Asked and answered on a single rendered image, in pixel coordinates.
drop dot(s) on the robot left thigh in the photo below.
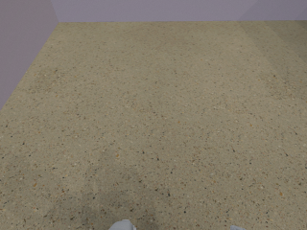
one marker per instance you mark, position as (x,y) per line
(122,225)

